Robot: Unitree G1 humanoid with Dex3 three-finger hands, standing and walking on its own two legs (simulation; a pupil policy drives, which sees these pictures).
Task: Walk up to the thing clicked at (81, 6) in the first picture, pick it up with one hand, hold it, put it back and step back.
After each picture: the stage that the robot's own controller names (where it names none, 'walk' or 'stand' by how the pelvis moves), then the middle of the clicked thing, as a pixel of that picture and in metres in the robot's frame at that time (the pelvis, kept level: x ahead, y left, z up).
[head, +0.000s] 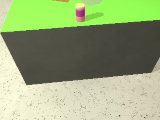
stand; (80, 12) +1.01 +0.05 -0.08
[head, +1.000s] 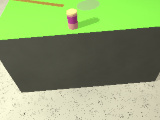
rise first; (72, 19) +0.90 +0.12 -0.06
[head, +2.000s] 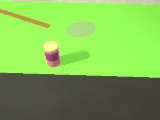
walk; (52, 54) +0.55 +0.19 -0.05
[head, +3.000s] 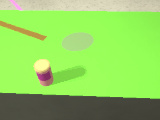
stand; (44, 73) +0.46 +0.20 -0.06
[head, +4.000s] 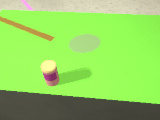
stand; (50, 73) +0.47 +0.18 -0.08
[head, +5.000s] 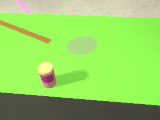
stand; (47, 75) +0.47 +0.20 -0.08
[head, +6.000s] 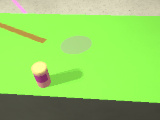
stand; (41, 75) +0.47 +0.22 -0.08
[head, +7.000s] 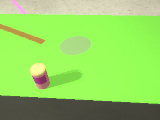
stand; (40, 76) +0.46 +0.23 -0.08
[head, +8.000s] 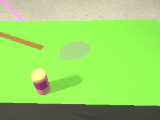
rise first; (41, 82) +0.44 +0.23 -0.08
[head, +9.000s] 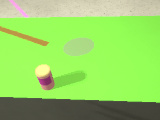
go down; (45, 77) +0.46 +0.22 -0.08
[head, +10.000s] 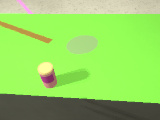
go down; (47, 75) +0.46 +0.22 -0.07
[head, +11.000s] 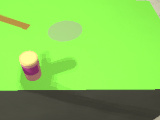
go down; (31, 66) +0.46 +0.20 -0.03
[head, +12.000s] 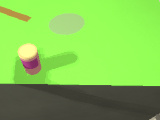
close in; (30, 60) +0.47 +0.20 -0.02
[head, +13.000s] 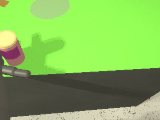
close; (10, 49) +0.48 +0.22 +0.02
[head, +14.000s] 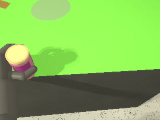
lift; (22, 63) +0.42 +0.18 +0.01
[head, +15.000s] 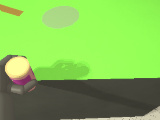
lift; (22, 75) +0.37 +0.20 +0.03
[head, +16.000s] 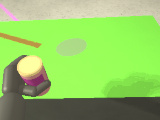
hold; (35, 76) +0.32 +0.16 +0.14
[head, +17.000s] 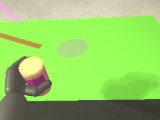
hold; (36, 77) +0.33 +0.16 +0.12
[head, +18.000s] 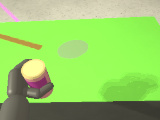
hold; (38, 79) +0.32 +0.16 +0.11
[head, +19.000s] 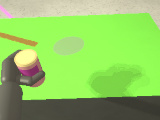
crouch; (31, 69) +0.37 +0.18 +0.11
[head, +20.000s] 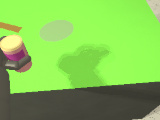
lower; (17, 54) +0.44 +0.21 +0.07
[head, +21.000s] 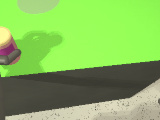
lower; (5, 47) +0.48 +0.20 +0.02
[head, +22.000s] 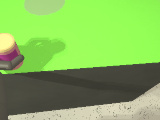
lower; (8, 52) +0.46 +0.21 +0.02
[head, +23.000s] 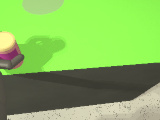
lower; (8, 51) +0.46 +0.20 +0.02
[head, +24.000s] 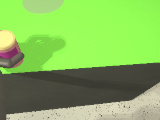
lower; (8, 50) +0.46 +0.20 +0.02
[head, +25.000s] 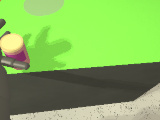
withdraw; (16, 53) +0.46 +0.18 +0.02
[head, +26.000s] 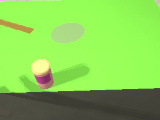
sink last; (43, 74) +0.42 +0.17 -0.03
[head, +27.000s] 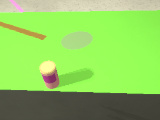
stand; (50, 75) +0.45 +0.19 -0.04
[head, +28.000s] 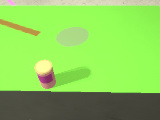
stand; (46, 74) +0.43 +0.18 -0.03
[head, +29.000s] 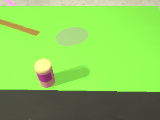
stand; (45, 73) +0.44 +0.18 -0.03
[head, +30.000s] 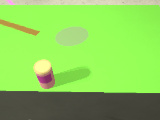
stand; (45, 74) +0.43 +0.18 -0.03
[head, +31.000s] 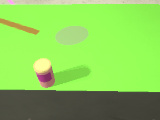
stand; (45, 73) +0.43 +0.18 -0.03
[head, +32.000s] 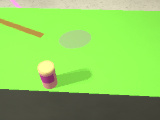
stand; (48, 75) +0.44 +0.18 -0.04
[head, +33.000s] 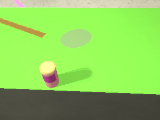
walk; (49, 75) +0.45 +0.18 -0.07
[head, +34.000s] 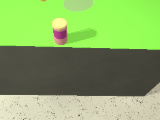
walk; (60, 32) +0.63 +0.13 -0.06
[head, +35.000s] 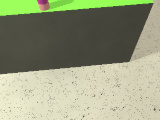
walk; out of the picture +0.92 +0.28 -0.05
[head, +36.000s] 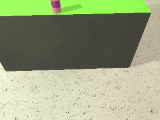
stand; (55, 3) +1.05 +0.22 -0.07
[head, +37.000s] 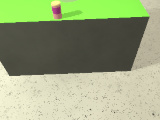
stand; (56, 10) +1.06 +0.22 -0.08
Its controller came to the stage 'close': yes
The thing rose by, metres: 0.20
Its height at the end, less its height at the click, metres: +0.00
